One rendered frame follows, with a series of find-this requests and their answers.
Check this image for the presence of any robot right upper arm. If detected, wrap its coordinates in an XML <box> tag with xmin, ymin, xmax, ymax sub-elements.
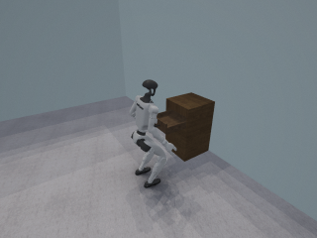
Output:
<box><xmin>148</xmin><ymin>104</ymin><xmax>159</xmax><ymax>133</ymax></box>

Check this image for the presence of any drawer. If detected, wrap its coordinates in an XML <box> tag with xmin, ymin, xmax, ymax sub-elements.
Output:
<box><xmin>155</xmin><ymin>109</ymin><xmax>187</xmax><ymax>135</ymax></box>

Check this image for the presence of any robot left upper arm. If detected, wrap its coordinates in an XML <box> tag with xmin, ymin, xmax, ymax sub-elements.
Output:
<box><xmin>129</xmin><ymin>95</ymin><xmax>143</xmax><ymax>118</ymax></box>

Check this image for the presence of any right robot thigh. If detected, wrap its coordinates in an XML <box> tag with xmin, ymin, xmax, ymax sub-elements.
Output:
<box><xmin>139</xmin><ymin>139</ymin><xmax>166</xmax><ymax>162</ymax></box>

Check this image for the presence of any robot right hand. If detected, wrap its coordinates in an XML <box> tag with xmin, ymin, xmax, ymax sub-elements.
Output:
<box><xmin>165</xmin><ymin>143</ymin><xmax>177</xmax><ymax>156</ymax></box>

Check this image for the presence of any robot right forearm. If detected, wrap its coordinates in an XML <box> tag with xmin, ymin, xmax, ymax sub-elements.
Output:
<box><xmin>151</xmin><ymin>127</ymin><xmax>168</xmax><ymax>146</ymax></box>

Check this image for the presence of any cabinet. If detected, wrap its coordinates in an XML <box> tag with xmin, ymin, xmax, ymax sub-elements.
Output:
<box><xmin>165</xmin><ymin>92</ymin><xmax>215</xmax><ymax>162</ymax></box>

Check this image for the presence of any robot right foot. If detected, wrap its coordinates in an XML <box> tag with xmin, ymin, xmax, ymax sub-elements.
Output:
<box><xmin>144</xmin><ymin>178</ymin><xmax>160</xmax><ymax>188</ymax></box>

